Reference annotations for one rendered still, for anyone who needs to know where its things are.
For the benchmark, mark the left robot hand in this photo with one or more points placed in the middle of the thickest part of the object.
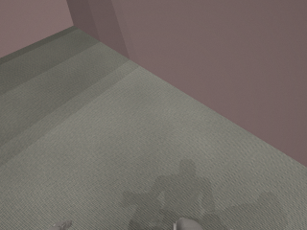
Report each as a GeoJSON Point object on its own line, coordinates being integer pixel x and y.
{"type": "Point", "coordinates": [61, 225]}

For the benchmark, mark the right robot thigh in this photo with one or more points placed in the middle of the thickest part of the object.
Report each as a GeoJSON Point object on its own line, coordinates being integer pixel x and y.
{"type": "Point", "coordinates": [186, 224]}

